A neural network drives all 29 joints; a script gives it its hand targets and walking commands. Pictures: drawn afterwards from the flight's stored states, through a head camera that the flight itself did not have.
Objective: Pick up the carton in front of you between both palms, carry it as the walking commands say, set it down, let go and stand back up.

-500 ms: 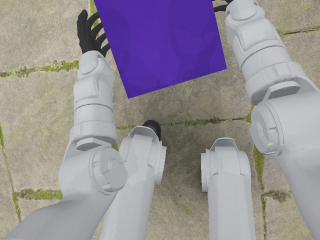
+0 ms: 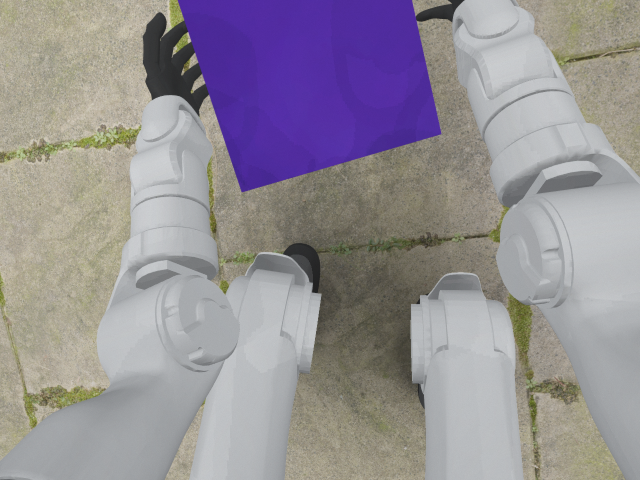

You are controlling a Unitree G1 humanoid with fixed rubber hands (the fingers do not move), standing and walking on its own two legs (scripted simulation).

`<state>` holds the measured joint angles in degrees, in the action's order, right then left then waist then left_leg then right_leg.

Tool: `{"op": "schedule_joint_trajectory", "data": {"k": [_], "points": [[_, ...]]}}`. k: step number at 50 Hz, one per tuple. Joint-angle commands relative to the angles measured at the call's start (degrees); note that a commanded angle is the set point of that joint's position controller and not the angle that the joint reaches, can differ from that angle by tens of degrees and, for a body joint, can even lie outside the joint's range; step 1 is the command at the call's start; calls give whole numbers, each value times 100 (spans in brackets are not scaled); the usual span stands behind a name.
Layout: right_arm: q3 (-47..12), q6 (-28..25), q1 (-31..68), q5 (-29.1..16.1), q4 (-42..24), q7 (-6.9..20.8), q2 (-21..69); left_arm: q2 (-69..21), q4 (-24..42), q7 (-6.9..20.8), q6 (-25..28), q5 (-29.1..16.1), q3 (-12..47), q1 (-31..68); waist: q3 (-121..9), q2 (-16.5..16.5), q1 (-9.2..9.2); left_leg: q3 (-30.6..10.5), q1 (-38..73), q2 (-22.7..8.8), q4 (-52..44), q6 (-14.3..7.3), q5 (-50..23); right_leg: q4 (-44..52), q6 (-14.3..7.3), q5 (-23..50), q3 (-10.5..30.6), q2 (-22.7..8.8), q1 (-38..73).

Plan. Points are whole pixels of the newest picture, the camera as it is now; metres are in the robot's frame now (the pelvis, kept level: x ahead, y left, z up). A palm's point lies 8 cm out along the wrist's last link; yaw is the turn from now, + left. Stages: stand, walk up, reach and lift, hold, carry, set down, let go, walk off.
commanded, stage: set down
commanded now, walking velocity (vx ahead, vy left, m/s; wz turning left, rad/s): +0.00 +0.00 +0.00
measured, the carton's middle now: (325, 81) +0.52 +0.06 -0.26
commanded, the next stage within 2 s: let go in 1.80 s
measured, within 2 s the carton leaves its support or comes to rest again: neither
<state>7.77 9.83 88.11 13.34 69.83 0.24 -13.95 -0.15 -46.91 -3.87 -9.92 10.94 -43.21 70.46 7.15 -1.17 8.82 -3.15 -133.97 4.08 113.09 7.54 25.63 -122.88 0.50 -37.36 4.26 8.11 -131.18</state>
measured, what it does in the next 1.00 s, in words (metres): stands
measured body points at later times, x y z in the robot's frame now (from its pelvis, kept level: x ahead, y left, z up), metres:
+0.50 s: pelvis +0.01 +0.00 -0.01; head +0.37 -0.06 +0.25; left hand +0.50 +0.21 -0.17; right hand +0.58 -0.09 -0.19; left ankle +0.15 +0.14 -0.36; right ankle +0.07 -0.10 -0.36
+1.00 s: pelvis -0.02 +0.02 +0.01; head +0.34 -0.01 +0.28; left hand +0.47 +0.23 -0.14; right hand +0.59 -0.11 -0.14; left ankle +0.14 +0.14 -0.36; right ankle +0.07 -0.10 -0.36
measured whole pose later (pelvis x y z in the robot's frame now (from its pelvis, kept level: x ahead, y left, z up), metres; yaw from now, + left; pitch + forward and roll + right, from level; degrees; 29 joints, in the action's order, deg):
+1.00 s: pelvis -0.02 +0.02 +0.01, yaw -1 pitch +40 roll +4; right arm -9.6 9.2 86.6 -6.7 63.3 0.3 -29.5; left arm 4.3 -44.8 -13.0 -4.5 -12.9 -18.6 64.7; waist 13.5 -1.7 10.9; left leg -0.2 -129.2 2.7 112.8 3.7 23.4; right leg -122.0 -0.3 -36.0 2.7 1.2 -125.7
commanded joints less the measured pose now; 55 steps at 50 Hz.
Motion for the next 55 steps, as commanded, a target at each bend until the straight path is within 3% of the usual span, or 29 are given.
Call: {"op": "schedule_joint_trajectory", "data": {"k": [1,12,18,22,25,28,29,35,41,47,51,55], "points": [[-578,-29,1060,-105,92,890,3245,-3152,-370,941,-55,-176,1529,2049,-4383,1135,-197,861,2696,233,-94,-262,-1367,1552,-334,1909,-106,-246,1726],[-556,-7,662,48,98,930,2979,-2824,-602,951,4,-188,1325,1651,-3964,1204,-225,851,2220,221,41,-273,-1283,1449,-393,2163,26,-353,1801],[-690,-31,639,10,95,896,2830,-2628,-683,935,84,-275,1279,1552,-3931,1275,-142,878,2049,189,129,-253,-1321,1359,-396,2451,131,-411,2067],[-889,-107,825,-115,-33,769,2188,-2247,-812,825,172,-263,1116,1240,-3997,1260,20,968,2111,126,187,-168,-1267,1322,-345,2504,208,-474,2444],[-969,-199,958,-394,-103,458,717,-1066,-1143,505,388,-308,712,512,-4155,1293,197,1034,2188,8,205,-93,-1274,1287,-247,2520,266,-583,2797],[-1103,-374,1017,-822,-231,-48,-1134,809,-1007,-107,791,-656,653,8,-4271,1284,332,1067,2220,-148,151,0,-1503,1281,-167,2442,344,-700,2924],[-1253,-430,1229,-1040,-248,-119,-1248,1026,-1015,-228,921,-850,775,66,-4314,1318,409,1052,2260,-182,150,-31,-1651,1269,-162,2472,382,-742,2910],[-2047,-692,2021,-1975,-862,-95,-1271,986,-1108,-237,1238,-2149,1877,881,-4845,1661,424,901,2478,-361,183,-195,-2019,1095,-191,2443,389,-909,3209],[-2145,-519,2161,-2179,-1133,-86,-1718,1002,-456,-504,1090,-2770,2422,739,-5902,1815,384,902,3330,-352,-94,-235,-1964,1103,-126,1923,59,-913,3952],[-1697,-194,1895,-2047,-1414,-41,-2030,1113,747,-925,683,-2513,2419,164,-6959,1629,459,1018,4535,-110,-630,-304,-1722,1428,-148,1263,-346,-707,4331],[-1299,-35,1522,-1886,-994,107,-2046,1058,1189,-1056,422,-1982,2224,14,-6119,1187,576,1031,4582,-38,-1064,-275,-1350,1756,-225,724,-408,-600,3594],[-1074,-86,1197,-1817,-661,271,-2007,741,1494,-1060,328,-1748,2267,-97,-5794,836,527,963,4859,-9,-1374,-245,-1476,2062,-301,796,-401,-530,3213]]}}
